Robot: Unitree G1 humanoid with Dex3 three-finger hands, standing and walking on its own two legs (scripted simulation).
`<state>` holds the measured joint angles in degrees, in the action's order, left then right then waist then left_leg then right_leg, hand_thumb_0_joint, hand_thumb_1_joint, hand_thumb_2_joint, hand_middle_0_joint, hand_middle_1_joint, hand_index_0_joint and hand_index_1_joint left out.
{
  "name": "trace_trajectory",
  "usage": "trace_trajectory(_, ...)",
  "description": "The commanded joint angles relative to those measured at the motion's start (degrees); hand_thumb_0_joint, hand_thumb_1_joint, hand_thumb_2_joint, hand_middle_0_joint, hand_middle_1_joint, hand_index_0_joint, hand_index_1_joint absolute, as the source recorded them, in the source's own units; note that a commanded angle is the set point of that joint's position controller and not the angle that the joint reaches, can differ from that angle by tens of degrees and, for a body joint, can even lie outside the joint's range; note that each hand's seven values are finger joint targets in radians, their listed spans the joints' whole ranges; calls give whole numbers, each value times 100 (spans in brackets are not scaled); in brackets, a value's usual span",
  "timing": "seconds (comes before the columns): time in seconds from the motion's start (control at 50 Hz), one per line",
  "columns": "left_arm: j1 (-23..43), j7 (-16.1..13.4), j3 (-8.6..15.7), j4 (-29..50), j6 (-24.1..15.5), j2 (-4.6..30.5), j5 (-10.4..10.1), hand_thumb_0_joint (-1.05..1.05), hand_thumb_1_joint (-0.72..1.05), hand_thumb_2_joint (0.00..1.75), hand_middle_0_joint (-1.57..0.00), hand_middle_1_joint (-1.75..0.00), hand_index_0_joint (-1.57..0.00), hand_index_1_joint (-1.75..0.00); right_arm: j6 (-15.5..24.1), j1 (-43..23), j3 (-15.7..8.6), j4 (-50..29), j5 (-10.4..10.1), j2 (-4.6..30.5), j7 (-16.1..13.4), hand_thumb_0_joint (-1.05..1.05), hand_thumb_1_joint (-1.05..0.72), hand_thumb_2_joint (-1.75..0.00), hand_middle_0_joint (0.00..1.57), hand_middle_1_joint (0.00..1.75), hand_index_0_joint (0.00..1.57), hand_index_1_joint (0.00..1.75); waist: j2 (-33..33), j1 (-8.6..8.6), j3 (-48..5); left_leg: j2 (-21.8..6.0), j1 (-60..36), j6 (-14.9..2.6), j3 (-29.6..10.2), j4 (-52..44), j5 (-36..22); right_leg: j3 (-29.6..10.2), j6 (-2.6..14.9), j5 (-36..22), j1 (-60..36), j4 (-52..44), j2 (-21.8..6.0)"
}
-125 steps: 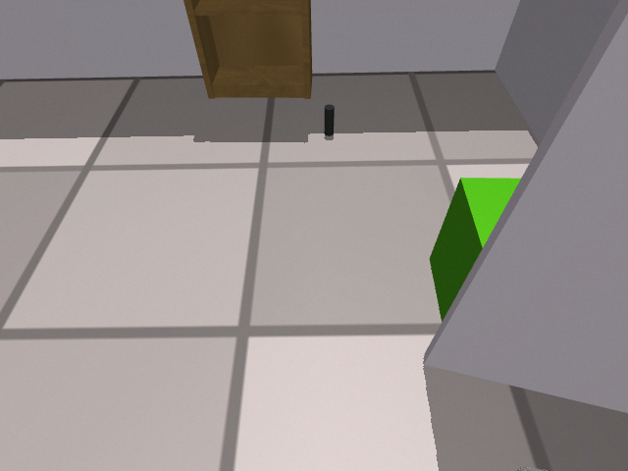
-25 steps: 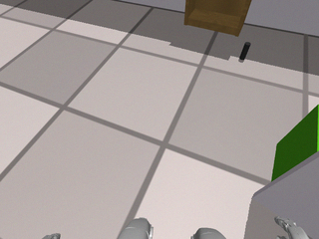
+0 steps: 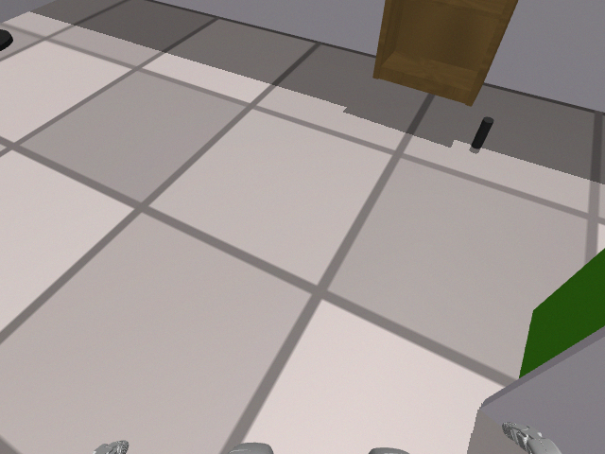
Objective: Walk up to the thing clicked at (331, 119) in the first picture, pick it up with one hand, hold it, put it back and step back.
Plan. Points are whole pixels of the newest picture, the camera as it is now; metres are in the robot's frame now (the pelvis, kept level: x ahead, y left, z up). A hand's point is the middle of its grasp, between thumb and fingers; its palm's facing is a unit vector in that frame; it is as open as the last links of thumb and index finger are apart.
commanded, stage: walk up
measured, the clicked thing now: (482, 133) +1.58 -0.89 -0.68
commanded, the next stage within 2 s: stand in 0.44 s
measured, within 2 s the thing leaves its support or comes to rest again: neither
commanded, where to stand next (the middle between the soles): +0.07 +0.00 m, yaw -1 degrees
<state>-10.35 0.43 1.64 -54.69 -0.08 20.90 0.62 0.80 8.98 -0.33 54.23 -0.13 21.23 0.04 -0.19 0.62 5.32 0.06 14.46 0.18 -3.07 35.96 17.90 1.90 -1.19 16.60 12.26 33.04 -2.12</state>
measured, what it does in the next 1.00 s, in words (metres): stands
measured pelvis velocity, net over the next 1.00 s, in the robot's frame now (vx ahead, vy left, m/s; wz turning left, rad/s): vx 0.01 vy -0.01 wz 0.00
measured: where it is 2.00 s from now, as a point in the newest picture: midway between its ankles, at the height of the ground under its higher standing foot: outside the picture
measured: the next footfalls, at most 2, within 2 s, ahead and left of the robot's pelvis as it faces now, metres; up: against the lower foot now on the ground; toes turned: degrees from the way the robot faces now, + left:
none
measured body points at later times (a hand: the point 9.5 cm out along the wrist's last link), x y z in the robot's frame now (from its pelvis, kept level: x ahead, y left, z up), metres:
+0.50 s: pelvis +0.01 -0.01 +0.02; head +0.02 +0.00 +0.47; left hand +0.10 +0.30 -0.11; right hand +0.10 -0.31 -0.11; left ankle +0.02 +0.12 -0.73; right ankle +0.01 -0.14 -0.73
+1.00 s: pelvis +0.01 -0.01 +0.02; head +0.02 -0.01 +0.47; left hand +0.08 +0.29 -0.11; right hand +0.08 -0.31 -0.12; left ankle +0.02 +0.12 -0.73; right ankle +0.01 -0.14 -0.73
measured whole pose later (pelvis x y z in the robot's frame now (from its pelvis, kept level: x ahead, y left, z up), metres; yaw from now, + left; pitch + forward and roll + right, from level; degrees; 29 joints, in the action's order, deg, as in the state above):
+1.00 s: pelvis +0.01 -0.01 +0.02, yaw +0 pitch -3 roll +0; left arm -6.0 0.6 -0.1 -65.5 -0.5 20.3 0.6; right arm 0.5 5.2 0.3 65.6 0.3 20.1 0.9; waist -0.4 0.2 3.9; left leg -0.3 7.0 1.3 -3.0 18.6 9.2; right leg 2.1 -1.1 10.1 6.3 19.0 -2.0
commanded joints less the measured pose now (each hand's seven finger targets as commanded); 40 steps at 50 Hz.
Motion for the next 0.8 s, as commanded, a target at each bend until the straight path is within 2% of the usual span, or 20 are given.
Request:
trace_trajectory(0.0, 613, -37, 280, 339, -161, 1489, 36, 0, 90, 90, -20, -30, -20, -30, 76, 48, -295, -135, 29, 1072, -55, 0, -90, -90, 20, 30, 20, 30, 224, -222, -356, -180, -344, -198, -391, -1047, 444, -1144, 677, 626, 515, -1278, -987)
trace_trajectory(0.02, 629, -18, 241, 293, -146, 1349, 9, 0, 90, 90, -20, -30, -20, -30, 93, -142, -316, -106, 59, 1142, -35, 0, -90, -90, 20, 30, 20, 30, 164, -160, -220, -324, -356, -243, -605, -1246, 332, -902, 530, 822, 639, -1280, -741)
trace_trajectory(0.04, 582, -15, 222, 220, -151, 1274, -16, 0, 90, 90, -20, -30, -20, -30, 113, -340, -320, -108, 54, 1221, -13, 0, -90, -90, 20, 30, 20, 30, 144, -62, -115, -430, -187, -277, -719, -1330, 175, -681, 420, 780, 521, -1289, -527)
trace_trajectory(0.06, 508, -12, 204, 130, -177, 1241, -12, 0, 90, 90, -20, -30, -20, -30, 127, -423, -291, -90, 58, 1205, 7, 0, -90, -90, 20, 30, 20, 30, 181, -11, -140, -503, -102, -319, -748, -1343, -9, -569, 388, 538, 301, -1313, -462)
trace_trajectory(0.08, 485, -14, 208, 46, -205, 1244, -10, 0, 90, 90, -20, -30, -20, -30, 139, -438, -251, -50, 51, 1142, 20, 0, -90, -90, 20, 30, 20, 30, 278, 15, -199, -495, -86, -309, -700, -1337, -288, -600, 382, 320, 106, -1386, -480)
trace_trajectory(0.14, 577, -25, 224, -63, -254, 1291, -12, 0, 90, 90, -20, -30, -20, -30, 160, -316, -217, 108, 28, 1125, 13, 0, -90, -90, 20, 30, 20, 30, 357, -49, -515, -390, -342, -208, -462, -1247, -1138, -668, 400, -585, -306, -1441, -626)
trace_trajectory(0.24, 674, -38, 191, -213, -223, 1210, -59, 0, 90, 90, -20, -30, -20, -30, 157, -389, -190, 325, 27, 1171, -17, 0, -90, -90, 20, 30, 20, 30, 88, -1, -778, -504, -517, -198, -483, -1458, -1580, -445, 318, -936, -650, -1394, -561)
trace_trajectory(0.3, 726, -47, 189, -353, -189, 1209, -58, 0, 90, 90, -20, -30, -20, -30, 132, -503, -183, 404, 29, 1132, -22, 0, -90, -90, 20, 30, 20, 30, 53, 21, -595, -531, -388, -182, -549, -1597, -1485, -376, 278, -740, -644, -1494, -501)
trace_trajectory(0.38, 775, -41, 185, -447, -175, 1197, -43, 0, 90, 90, -20, -30, -20, -30, 126, -517, -173, 513, 40, 1125, -31, 0, -90, -90, 20, 30, 20, 30, -25, 18, -610, -542, -341, -167, -557, -1733, -1373, -359, 266, -694, -755, -1540, -499)
trace_trajectory(0.42, 723, -47, 121, -543, -180, 1166, -43, 0, 90, 90, -20, -30, -20, -30, 135, -623, -178, 563, 56, 1123, -42, 0, -90, -90, 20, 30, 20, 30, -31, 31, -558, -637, -477, -139, -539, -1771, -1707, -460, 238, -975, -714, -1544, -564)
trace_trajectory(0.46, 765, -50, 122, -573, -182, 1186, -47, 0, 90, 90, -20, -30, -20, -30, 156, -594, -188, 600, 54, 1139, -52, 0, -90, -90, 20, 30, 20, 30, -97, 0, -735, -679, -652, -111, -514, -1750, -2057, -453, 245, -1223, -817, -1522, -577)
trace_trajectory(0.54, 755, -59, 94, -634, -208, 1194, -37, 0, 90, 90, -20, -30, -20, -30, 138, -638, -194, 653, 39, 1145, -52, 0, -90, -90, 20, 30, 20, 30, -77, -11, -835, -689, -733, -121, -454, -1785, -2196, -427, 189, -1528, -939, -1540, -576)
trace_trajectory(0.66, 796, -59, 67, -715, -174, 1168, -29, 0, 90, 90, -20, -30, -20, -30, 108, -678, -191, 714, 36, 1131, -41, 0, -90, -90, 20, 30, 20, 30, -34, -26, -647, -683, -692, -78, -439, -1993, -1669, -442, 206, -971, -762, -1675, -542)
trace_trajectory(0.74, 753, -53, 47, -753, -179, 1150, -9, 0, 90, 90, -20, -30, -20, -30, 97, -672, -196, 744, 45, 1152, -29, 0, -90, -90, 20, 30, 20, 30, -57, -45, -599, -666, -668, -81, -418, -2035, -1387, -473, 192, -775, -689, -1755, -541)
trace_trajectory(0.78, 733, -52, 53, -756, -178, 1170, -21, 0, 90, 90, -20, -30, -20, -30, 100, -674, -191, 752, 46, 1122, -27, 0, -90, -90, 20, 30, 20, 30, -17, -47, -617, -659, -716, -66, -411, -2037, -1437, -495, 218, -794, -653, -1756, -550)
